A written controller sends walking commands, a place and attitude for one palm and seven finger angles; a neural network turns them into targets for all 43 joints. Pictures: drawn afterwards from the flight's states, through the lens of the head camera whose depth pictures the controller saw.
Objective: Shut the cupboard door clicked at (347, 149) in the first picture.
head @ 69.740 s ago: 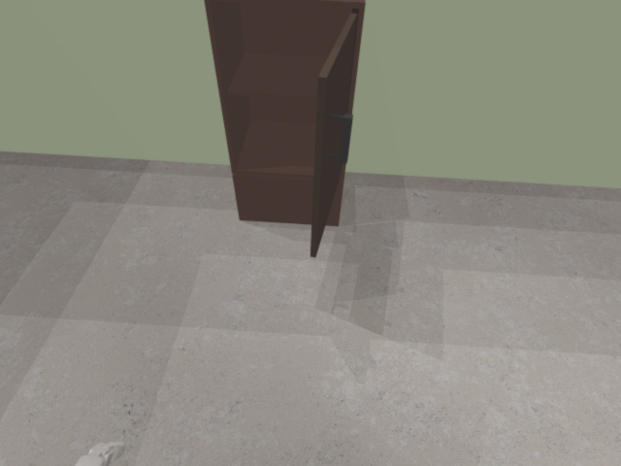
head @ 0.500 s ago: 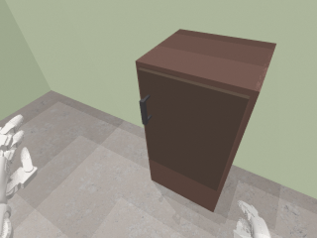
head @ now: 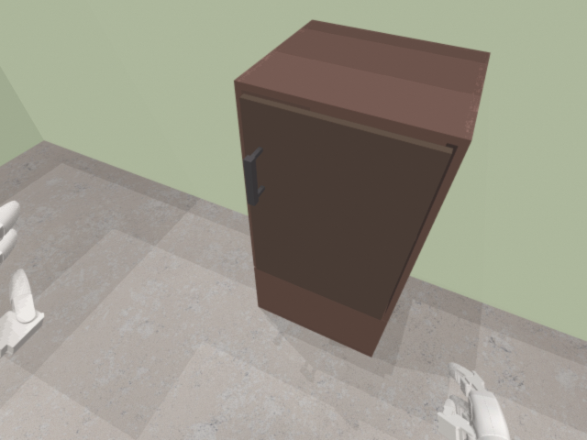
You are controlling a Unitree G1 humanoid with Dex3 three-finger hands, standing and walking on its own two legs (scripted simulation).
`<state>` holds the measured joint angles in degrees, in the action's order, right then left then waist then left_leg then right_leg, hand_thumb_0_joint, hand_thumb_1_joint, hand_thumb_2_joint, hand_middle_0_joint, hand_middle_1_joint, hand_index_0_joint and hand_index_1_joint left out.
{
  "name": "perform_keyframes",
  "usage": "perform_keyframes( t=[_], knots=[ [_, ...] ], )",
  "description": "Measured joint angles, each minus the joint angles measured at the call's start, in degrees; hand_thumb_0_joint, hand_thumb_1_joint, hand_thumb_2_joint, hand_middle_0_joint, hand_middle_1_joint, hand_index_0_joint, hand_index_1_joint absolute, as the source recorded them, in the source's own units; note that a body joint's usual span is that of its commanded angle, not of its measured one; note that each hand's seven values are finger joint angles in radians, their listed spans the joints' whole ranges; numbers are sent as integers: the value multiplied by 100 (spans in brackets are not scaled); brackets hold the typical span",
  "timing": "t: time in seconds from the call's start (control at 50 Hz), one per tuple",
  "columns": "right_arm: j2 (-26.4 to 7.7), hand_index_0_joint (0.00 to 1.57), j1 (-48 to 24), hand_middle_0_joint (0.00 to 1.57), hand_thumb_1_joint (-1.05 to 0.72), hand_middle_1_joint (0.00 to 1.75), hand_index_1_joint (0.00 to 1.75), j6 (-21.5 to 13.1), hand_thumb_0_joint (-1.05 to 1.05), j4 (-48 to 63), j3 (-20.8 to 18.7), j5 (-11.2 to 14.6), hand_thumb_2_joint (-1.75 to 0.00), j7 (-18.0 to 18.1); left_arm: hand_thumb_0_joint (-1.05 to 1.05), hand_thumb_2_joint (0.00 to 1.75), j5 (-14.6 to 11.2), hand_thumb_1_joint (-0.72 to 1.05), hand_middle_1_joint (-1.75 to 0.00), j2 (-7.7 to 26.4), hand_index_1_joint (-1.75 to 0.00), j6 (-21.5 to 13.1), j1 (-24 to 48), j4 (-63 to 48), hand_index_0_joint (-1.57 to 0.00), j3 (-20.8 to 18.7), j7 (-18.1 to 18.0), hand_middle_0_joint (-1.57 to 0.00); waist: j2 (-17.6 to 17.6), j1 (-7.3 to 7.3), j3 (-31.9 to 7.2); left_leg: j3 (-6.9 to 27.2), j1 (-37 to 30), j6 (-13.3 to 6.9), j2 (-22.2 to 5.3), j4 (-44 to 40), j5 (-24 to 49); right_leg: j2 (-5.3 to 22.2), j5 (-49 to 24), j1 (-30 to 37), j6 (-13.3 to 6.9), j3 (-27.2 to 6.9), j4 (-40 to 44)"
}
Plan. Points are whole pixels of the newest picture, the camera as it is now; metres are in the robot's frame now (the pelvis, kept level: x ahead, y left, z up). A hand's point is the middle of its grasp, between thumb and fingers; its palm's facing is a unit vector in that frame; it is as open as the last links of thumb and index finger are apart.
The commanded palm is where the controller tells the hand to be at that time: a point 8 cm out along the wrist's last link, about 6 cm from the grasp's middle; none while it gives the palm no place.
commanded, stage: step back with the hand held close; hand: left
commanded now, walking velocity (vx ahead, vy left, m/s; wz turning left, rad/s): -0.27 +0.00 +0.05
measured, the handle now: (255, 176) +0.66 +0.12 -0.05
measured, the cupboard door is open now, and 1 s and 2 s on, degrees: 0 0 0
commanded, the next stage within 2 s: stop stepping back and stand still in 0.74 s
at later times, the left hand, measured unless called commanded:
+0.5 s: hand out of the picture +0.09 +0.26 +0.17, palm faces +0.46 -0.75 -0.47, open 7.4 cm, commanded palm +0.02 +0.30 +0.18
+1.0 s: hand out of the picture -0.02 +0.27 +0.18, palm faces +0.48 -0.77 -0.43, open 7.4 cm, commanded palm -0.08 +0.30 +0.18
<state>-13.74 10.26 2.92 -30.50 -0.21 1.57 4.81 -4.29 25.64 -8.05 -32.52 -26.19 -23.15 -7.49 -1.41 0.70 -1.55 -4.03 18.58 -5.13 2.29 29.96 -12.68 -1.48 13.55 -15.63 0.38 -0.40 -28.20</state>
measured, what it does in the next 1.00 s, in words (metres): walks backwards: left foot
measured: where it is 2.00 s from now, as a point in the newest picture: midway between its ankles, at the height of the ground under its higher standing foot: outside the picture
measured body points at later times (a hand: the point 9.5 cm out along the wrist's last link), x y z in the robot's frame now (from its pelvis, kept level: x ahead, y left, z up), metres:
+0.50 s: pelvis -0.10 -0.01 -0.01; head -0.09 +0.01 +0.43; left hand +0.06 +0.30 +0.19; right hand +0.09 -0.23 -0.09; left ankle +0.03 +0.06 -0.73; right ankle -0.05 -0.14 -0.73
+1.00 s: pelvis -0.21 +0.00 -0.01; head -0.19 +0.04 +0.44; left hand -0.05 +0.31 +0.20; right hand -0.04 -0.21 -0.08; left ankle -0.05 +0.09 -0.73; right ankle -0.36 -0.12 -0.72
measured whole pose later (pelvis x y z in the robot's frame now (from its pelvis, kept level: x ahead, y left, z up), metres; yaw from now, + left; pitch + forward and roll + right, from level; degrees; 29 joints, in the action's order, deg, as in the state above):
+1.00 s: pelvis -0.21 +0.00 -0.01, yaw +2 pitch +5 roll -3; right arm -7.8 13.3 -7.5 -35.0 1.5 -0.6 2.5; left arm -3.5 26.3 -12.6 -32.3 -35.4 -27.9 -9.2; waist 2.0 -0.1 -3.3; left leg -3.5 33.6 -1.5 -2.9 27.6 -3.5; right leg -4.0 29.1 -5.4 -1.4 2.1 -30.2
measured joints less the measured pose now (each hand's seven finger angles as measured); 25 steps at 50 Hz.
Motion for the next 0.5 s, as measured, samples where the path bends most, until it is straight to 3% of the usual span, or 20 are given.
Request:
perform_keyframes(
  t=[0.1, 0.22, 0.3, 0.42, 0.5],
  knots=[
    [-3, 20, 118, 21, -90, 30, 29, -122, 1, 37, 46, -36, -89, 42, 2, 90, 113, 89, -30, -84, -30, -83, 7, -92, -22, -9, -29, -22, 60, -65, 54, 32, 205, -80, 18, 189, 71, 24, -77, -170, 50, 53, -155],
    [29, 20, 296, 21, -90, 30, 30, -336, 1, -56, 53, -103, -89, 43, 2, 90, 285, 89, -30, -180, -30, -239, 370, -118, -22, -156, -59, -22, -2, -77, 89, 202, 554, -114, 35, 449, 160, -111, 272, -165, 118, -134, -707],
    [114, 20, 254, 21, -90, 30, 30, -459, 1, -149, 83, -117, -89, -32, 2, 90, 260, 89, -30, -187, -30, -400, 408, -230, -22, -344, -83, -22, 44, -115, 117, 159, 823, -84, -9, 487, 309, -157, 530, -99, 65, -236, -565],
    [178, 20, 80, 21, -90, 30, 30, -615, 1, -251, 98, -138, -89, -102, 2, 90, 210, 89, -30, -178, -30, -514, 286, -401, -21, -248, -55, -21, 28, -105, 324, 156, 940, -36, -127, 346, 606, -256, 231, -316, 57, -219, -588],
    [196, 20, 68, 21, -90, 30, 30, -630, 1, -254, 67, -170, -89, -107, 2, 90, 250, 89, -30, -66, -30, -556, 231, -468, -22, -273, -14, -22, 82, -46, 299, 116, 1071, 17, -174, 490, 275, -261, 187, -450, -7, -183, -704]
  ],
)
